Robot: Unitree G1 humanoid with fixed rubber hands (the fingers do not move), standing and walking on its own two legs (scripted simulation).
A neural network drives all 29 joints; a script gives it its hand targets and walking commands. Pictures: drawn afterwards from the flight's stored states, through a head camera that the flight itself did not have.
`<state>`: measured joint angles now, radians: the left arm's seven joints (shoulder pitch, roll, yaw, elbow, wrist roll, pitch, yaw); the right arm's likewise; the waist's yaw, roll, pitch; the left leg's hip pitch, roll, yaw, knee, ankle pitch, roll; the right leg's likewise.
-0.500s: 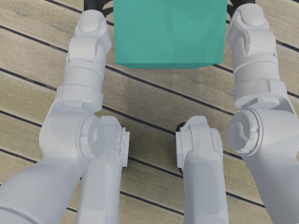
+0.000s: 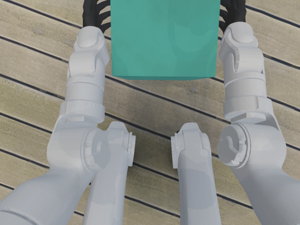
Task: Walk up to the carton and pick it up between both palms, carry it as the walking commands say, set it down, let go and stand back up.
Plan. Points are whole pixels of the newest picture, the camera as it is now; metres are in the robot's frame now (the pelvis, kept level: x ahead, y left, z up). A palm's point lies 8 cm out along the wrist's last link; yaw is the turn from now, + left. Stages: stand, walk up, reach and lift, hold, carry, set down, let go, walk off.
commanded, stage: reach and lift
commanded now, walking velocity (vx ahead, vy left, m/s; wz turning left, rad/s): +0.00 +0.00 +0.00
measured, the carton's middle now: (161, 36) +0.53 -0.03 -0.19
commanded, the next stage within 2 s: none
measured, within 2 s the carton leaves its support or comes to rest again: neither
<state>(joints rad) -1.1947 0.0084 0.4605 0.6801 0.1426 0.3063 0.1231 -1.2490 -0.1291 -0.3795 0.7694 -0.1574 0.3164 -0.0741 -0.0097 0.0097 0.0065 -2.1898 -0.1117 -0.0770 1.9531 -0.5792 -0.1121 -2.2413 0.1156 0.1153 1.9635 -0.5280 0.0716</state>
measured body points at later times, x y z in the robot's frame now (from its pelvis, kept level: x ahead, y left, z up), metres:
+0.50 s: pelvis +0.00 +0.00 +0.05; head +0.29 -0.02 +0.39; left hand +0.52 +0.12 -0.04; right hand +0.52 -0.18 -0.04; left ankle +0.10 +0.14 -0.40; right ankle +0.10 -0.13 -0.40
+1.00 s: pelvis +0.01 +0.00 +0.11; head +0.26 -0.03 +0.48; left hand +0.50 +0.12 +0.04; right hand +0.50 -0.17 +0.04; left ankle +0.10 +0.14 -0.40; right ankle +0.10 -0.13 -0.40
